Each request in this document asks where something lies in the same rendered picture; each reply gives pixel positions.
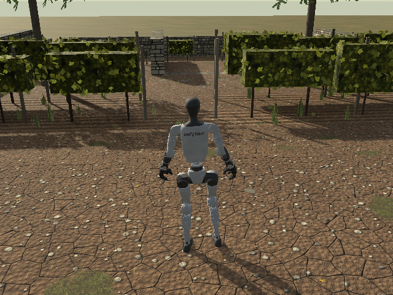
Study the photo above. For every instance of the robot left upper arm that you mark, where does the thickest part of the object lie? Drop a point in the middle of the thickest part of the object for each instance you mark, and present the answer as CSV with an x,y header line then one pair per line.
x,y
175,130

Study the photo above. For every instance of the robot left forearm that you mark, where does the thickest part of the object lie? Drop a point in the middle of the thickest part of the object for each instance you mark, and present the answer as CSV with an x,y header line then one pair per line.
x,y
165,162

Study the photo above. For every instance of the left robot shin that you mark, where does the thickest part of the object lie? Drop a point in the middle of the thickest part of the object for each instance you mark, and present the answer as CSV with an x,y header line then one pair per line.
x,y
186,224

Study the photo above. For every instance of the robot right forearm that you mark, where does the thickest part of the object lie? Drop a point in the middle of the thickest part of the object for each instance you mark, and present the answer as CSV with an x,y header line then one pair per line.
x,y
227,160

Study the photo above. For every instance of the left robot foot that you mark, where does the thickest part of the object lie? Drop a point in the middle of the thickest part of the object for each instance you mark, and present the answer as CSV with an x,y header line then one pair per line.
x,y
187,246

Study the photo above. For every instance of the robot left hand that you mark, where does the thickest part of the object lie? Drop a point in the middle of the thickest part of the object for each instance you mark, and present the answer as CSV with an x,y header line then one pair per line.
x,y
161,172

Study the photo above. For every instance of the robot right upper arm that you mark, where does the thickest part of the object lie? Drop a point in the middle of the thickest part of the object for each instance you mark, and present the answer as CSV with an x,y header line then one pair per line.
x,y
213,128

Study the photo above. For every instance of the robot right hand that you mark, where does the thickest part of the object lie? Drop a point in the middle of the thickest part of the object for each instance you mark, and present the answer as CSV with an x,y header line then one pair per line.
x,y
232,170

